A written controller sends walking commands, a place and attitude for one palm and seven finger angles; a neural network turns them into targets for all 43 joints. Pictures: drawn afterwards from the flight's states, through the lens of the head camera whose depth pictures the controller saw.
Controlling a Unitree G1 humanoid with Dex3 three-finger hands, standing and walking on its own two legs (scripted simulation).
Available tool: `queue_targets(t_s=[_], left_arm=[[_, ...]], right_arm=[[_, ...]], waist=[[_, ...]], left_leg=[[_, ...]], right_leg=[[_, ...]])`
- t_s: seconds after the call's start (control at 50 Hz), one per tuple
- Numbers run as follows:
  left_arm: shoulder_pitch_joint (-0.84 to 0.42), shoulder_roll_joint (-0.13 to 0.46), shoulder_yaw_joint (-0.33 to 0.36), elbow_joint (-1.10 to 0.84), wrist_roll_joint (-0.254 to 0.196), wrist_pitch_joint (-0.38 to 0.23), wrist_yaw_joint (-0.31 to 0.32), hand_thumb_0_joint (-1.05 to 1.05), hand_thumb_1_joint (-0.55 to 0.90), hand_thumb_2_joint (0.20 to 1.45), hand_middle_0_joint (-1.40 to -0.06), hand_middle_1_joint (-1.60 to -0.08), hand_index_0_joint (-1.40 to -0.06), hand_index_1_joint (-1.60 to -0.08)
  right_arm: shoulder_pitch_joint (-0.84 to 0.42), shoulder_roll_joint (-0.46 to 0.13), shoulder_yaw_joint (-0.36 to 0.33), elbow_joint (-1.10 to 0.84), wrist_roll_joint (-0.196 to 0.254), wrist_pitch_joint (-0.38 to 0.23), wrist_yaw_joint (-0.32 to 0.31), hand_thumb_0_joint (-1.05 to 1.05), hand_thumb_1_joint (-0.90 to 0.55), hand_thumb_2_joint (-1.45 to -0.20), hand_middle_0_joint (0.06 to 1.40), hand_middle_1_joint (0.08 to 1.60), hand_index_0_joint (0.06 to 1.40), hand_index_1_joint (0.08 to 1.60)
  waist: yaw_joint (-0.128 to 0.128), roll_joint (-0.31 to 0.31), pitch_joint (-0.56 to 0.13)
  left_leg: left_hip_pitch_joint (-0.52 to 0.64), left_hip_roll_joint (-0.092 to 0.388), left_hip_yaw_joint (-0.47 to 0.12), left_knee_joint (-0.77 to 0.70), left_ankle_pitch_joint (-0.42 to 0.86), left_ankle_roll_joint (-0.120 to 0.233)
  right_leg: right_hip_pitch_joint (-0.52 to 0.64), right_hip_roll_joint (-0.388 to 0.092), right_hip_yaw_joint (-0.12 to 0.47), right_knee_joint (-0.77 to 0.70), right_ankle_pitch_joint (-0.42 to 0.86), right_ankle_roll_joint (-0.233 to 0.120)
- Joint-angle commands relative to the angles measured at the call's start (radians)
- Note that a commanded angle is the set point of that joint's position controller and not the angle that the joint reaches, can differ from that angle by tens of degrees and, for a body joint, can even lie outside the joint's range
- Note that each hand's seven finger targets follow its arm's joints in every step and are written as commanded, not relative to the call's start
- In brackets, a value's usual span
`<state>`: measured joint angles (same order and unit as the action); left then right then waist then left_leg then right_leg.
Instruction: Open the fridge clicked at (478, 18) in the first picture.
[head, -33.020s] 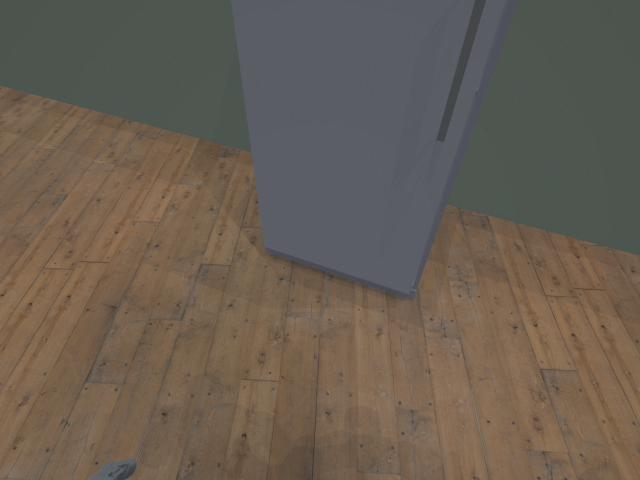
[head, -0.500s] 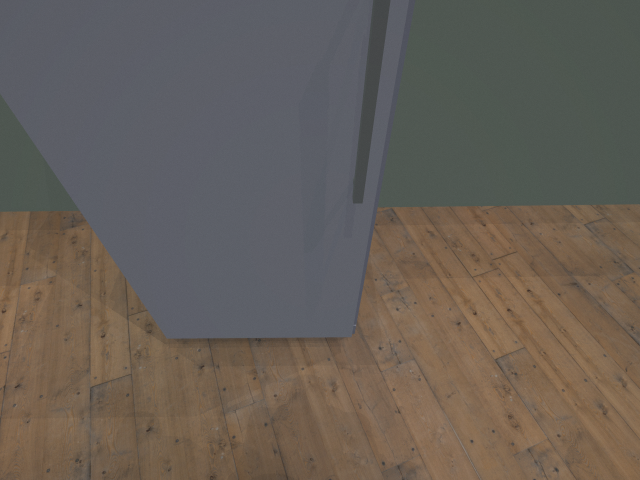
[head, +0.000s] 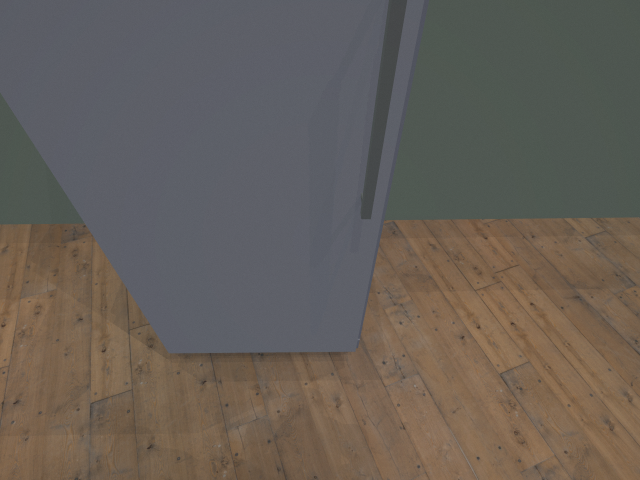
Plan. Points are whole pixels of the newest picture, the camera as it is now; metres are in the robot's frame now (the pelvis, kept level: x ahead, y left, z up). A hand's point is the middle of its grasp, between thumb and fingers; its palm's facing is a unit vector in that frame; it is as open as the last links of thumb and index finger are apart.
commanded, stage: look to check the result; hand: right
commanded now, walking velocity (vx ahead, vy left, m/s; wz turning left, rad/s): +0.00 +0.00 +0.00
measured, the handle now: (378, 116) +0.57 -0.05 +0.17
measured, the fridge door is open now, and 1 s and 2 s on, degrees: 1 1 1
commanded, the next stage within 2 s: take the last steps up to it in 0.52 s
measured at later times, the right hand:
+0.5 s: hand out of the picture -0.01 -0.17 -0.18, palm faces +0.04 +0.98 -0.18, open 7.3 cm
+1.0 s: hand out of the picture +0.02 -0.15 -0.18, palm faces +0.05 +0.98 -0.18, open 7.3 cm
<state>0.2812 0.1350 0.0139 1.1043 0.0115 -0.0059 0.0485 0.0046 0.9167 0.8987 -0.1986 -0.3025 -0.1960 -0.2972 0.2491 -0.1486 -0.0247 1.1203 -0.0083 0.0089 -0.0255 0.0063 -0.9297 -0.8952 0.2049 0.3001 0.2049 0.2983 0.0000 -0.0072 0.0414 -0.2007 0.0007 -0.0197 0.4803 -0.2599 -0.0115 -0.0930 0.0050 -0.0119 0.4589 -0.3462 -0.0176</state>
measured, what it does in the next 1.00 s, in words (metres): stands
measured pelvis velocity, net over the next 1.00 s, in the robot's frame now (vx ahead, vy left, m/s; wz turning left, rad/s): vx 0.02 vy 0.02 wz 0.01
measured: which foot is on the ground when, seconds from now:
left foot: down 0.00-1.00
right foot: down 0.00-1.00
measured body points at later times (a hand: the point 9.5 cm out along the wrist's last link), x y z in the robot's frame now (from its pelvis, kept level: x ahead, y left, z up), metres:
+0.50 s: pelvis -0.01 +0.00 +0.00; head +0.01 +0.00 +0.45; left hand -0.04 +0.21 -0.16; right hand -0.01 -0.22 -0.16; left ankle +0.00 +0.13 -0.74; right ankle -0.06 -0.11 -0.74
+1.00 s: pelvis +0.02 +0.02 -0.01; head +0.05 +0.03 +0.44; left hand -0.03 +0.24 -0.17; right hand +0.02 -0.20 -0.17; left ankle +0.00 +0.13 -0.74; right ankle -0.06 -0.10 -0.73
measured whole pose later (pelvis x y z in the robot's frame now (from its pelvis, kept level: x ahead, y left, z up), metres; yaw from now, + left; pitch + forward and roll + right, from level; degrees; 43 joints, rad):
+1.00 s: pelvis +0.02 +0.02 -0.01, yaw +1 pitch +0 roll +1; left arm 0.37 0.13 0.04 1.12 0.01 0.01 0.05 0.00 0.91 0.90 -0.20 -0.30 -0.20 -0.30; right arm 0.30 -0.13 -0.05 1.11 -0.02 -0.02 -0.02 0.00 -0.91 -0.90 0.20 0.30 0.20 0.30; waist 0.01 -0.03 0.06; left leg -0.21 -0.03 0.02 0.55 -0.33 0.02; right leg -0.16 -0.04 -0.03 0.65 -0.47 -0.02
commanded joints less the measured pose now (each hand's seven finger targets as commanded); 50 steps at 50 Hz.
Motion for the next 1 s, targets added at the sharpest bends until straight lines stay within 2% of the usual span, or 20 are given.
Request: queue_targets(t_s=[0.0,0.14,0.3,0.36,0.5,0.64,0.66,0.72,0.78,0.8,0.82,0.84,0.86,0.88,0.9,0.92,0.94,0.96,0.98], left_arm=[[0.101,0.078,0.008,-0.011,0.004,-0.006,0.005,0.0,0.9,0.9,-0.2,-0.3,-0.2,-0.3],[0.106,0.072,0.007,-0.001,0.005,-0.004,0.005,0.0,0.9,0.9,-0.2,-0.3,-0.2,-0.3],[0.124,0.063,0.007,0.006,0.004,-0.008,0.006,0.0,0.9,0.9,-0.2,-0.3,-0.2,-0.3],[0.125,0.063,0.006,0.007,0.003,-0.007,0.007,0.0,0.9,0.9,-0.2,-0.3,-0.2,-0.3],[0.134,0.06,0.005,0.01,0.004,-0.007,0.006,0.0,0.9,0.9,-0.2,-0.3,-0.2,-0.3],[0.13,0.06,0.006,0.011,0.003,-0.009,0.007,0.0,0.9,0.9,-0.2,-0.3,-0.2,-0.3],[0.138,0.062,0.008,0.012,0.003,-0.007,0.006,0.0,0.9,0.9,-0.2,-0.3,-0.2,-0.3],[0.145,0.085,0.021,0.013,0.011,0.002,0.005,0.0,0.9,0.9,-0.2,-0.3,-0.2,-0.3],[0.155,0.126,0.041,0.002,0.017,0.01,0.005,0.0,0.9,0.9,-0.2,-0.3,-0.2,-0.3],[0.157,0.14,0.046,-0.003,0.019,0.012,0.006,0.0,0.9,0.9,-0.2,-0.3,-0.2,-0.3],[0.162,0.141,0.049,-0.008,0.021,0.009,0.007,0.0,0.9,0.9,-0.2,-0.3,-0.2,-0.3],[0.163,0.141,0.05,-0.01,0.021,0.006,0.008,0.0,0.9,0.9,-0.2,-0.3,-0.2,-0.3],[0.152,0.126,0.046,-0.017,0.018,0.003,0.007,0.0,0.9,0.9,-0.2,-0.3,-0.2,-0.3],[0.138,0.102,0.039,-0.025,0.014,-0.002,0.008,0.0,0.9,0.9,-0.2,-0.3,-0.2,-0.3],[0.126,0.062,0.03,-0.036,0.007,-0.006,0.008,0.0,0.9,0.9,-0.2,-0.3,-0.2,-0.3],[0.128,0.031,0.024,-0.043,0.002,-0.003,0.007,0.0,0.9,0.9,-0.2,-0.3,-0.2,-0.3],[0.1,0.038,0.024,-0.047,0.0,0.005,0.008,0.0,0.9,0.9,-0.2,-0.3,-0.2,-0.3],[0.098,0.029,0.024,-0.055,-0.004,0.007,0.01,0.0,0.9,0.9,-0.2,-0.3,-0.2,-0.3],[0.095,0.029,0.024,-0.052,-0.006,0.005,0.011,0.0,0.9,0.9,-0.2,-0.3,-0.2,-0.3]], right_arm=[[0.049,-0.088,-0.011,-0.027,0.0,-0.013,-0.007,0.0,-0.9,-0.9,0.2,0.3,0.2,0.3],[0.049,-0.077,-0.008,-0.019,0.001,-0.01,-0.007,0.0,-0.9,-0.9,0.2,0.3,0.2,0.3],[0.058,-0.071,-0.011,-0.014,0.001,-0.013,-0.009,0.0,-0.9,-0.9,0.2,0.3,0.2,0.3],[0.06,-0.071,-0.01,-0.014,0.001,-0.012,-0.01,0.0,-0.9,-0.9,0.2,0.3,0.2,0.3],[0.063,-0.064,-0.009,-0.009,0.001,-0.012,-0.01,0.0,-0.9,-0.9,0.2,0.3,0.2,0.3],[0.069,-0.062,-0.009,-0.004,0.002,-0.014,-0.01,0.0,-0.9,-0.9,0.2,0.3,0.2,0.3],[0.076,-0.065,-0.01,-0.006,-0.001,-0.013,-0.011,0.0,-0.9,-0.9,0.2,0.3,0.2,0.3],[0.065,-0.059,-0.018,-0.015,-0.007,-0.002,-0.001,0.0,-0.9,-0.9,0.2,0.3,0.2,0.3],[0.045,-0.049,-0.027,-0.045,-0.017,0.005,0.012,0.0,-0.9,-0.9,0.2,0.3,0.2,0.3],[0.04,-0.044,-0.03,-0.057,-0.021,0.007,0.017,0.0,-0.9,-0.9,0.2,0.3,0.2,0.3],[0.041,-0.034,-0.033,-0.066,-0.023,0.005,0.021,0.0,-0.9,-0.9,0.2,0.3,0.2,0.3],[0.05,-0.033,-0.036,-0.069,-0.023,0.002,0.025,0.0,-0.9,-0.9,0.2,0.3,0.2,0.3],[0.074,-0.035,-0.036,-0.06,-0.022,-0.005,0.024,0.0,-0.9,-0.9,0.2,0.3,0.2,0.3],[0.13,-0.042,-0.04,-0.043,-0.019,-0.013,0.019,0.0,-0.9,-0.9,0.2,0.3,0.2,0.3],[0.193,-0.076,-0.045,-0.017,-0.016,-0.022,0.008,0.0,-0.9,-0.9,0.2,0.3,0.2,0.3],[0.239,-0.115,-0.049,0.01,-0.01,-0.029,-0.003,0.0,-0.9,-0.9,0.2,0.3,0.2,0.3],[0.244,-0.116,-0.046,0.016,-0.007,-0.034,-0.01,0.0,-0.9,-0.9,0.2,0.3,0.2,0.3],[0.223,-0.107,-0.041,0.011,-0.01,-0.036,-0.018,0.0,-0.9,-0.9,0.2,0.3,0.2,0.3],[0.196,-0.104,-0.041,0.0,-0.013,-0.037,-0.024,0.0,-0.9,-0.9,0.2,0.3,0.2,0.3]], waist=[[0.007,0.01,0.011],[0.006,0.002,0.048],[0.006,0.004,0.028],[0.003,-0.011,0.047],[0.006,0.004,0.061],[0.006,0.007,0.038],[0.007,0.007,0.028],[0.013,-0.025,0.076],[0.021,-0.094,0.156],[0.02,-0.115,0.185],[0.018,-0.119,0.181],[0.012,-0.113,0.173],[-0.003,-0.075,0.165],[-0.023,-0.02,0.141],[-0.039,0.118,0.122],[-0.037,0.245,0.076],[-0.046,0.24,0.059],[-0.034,0.222,0.036],[-0.03,0.162,0.006]], left_leg=[[0.034,0.082,-0.055,-0.063,0.299,0.051],[0.01,0.072,-0.059,-0.086,0.214,0.049],[0.028,0.073,-0.057,-0.084,0.222,0.05],[0.019,0.07,-0.052,-0.084,0.208,0.05],[0.008,0.07,-0.059,-0.094,0.178,0.048],[0.014,0.071,-0.06,-0.092,0.203,0.047],[0.014,0.066,-0.055,-0.084,0.158,0.05],[-0.062,0.033,-0.033,-0.042,-0.034,0.053],[-0.173,-0.015,0.015,0.073,-0.109,0.051],[-0.204,-0.021,0.029,0.106,-0.112,0.049],[-0.207,-0.021,0.036,0.109,-0.1,0.05],[-0.18,-0.016,0.039,0.082,-0.08,0.052],[-0.109,-0.009,0.014,0.028,-0.022,0.059],[-0.004,0.031,-0.047,-0.018,0.093,0.071],[0.102,0.122,-0.169,-0.061,0.245,0.099],[0.169,0.223,-0.279,-0.114,0.405,0.143],[0.164,0.267,-0.301,-0.136,0.59,0.178],[0.179,0.272,-0.275,-0.111,0.803,0.192],[0.198,0.278,-0.249,-0.08,0.943,0.207]], right_leg=[[-0.05,-0.084,0.053,-0.075,0.304,-0.028],[-0.065,-0.088,0.061,-0.1,0.247,-0.03],[-0.063,-0.09,0.061,-0.104,0.256,-0.03],[-0.073,-0.093,0.063,-0.105,0.258,-0.03],[-0.084,-0.093,0.065,-0.117,0.222,-0.031],[-0.068,-0.094,0.065,-0.112,0.244,-0.03],[-0.058,-0.097,0.061,-0.105,0.202,-0.033],[-0.073,-0.13,0.098,-0.144,0.003,-0.055],[-0.096,-0.216,0.207,-0.226,-0.195,-0.11],[-0.105,-0.242,0.231,-0.235,-0.213,-0.126],[-0.094,-0.255,0.238,-0.225,-0.173,-0.136],[-0.1,-0.252,0.217,-0.196,-0.11,-0.134],[-0.133,-0.217,0.174,-0.145,-0.019,-0.115],[-0.19,-0.15,0.09,-0.061,0.047,-0.081],[-0.273,-0.058,-0.017,0.075,0.025,-0.038],[-0.311,-0.004,-0.074,0.188,-0.082,-0.008],[-0.3,-0.025,-0.039,0.284,-0.191,-0.003],[-0.3,-0.039,-0.009,0.33,-0.201,0.0],[-0.296,-0.048,0.007,0.333,-0.195,0.003]])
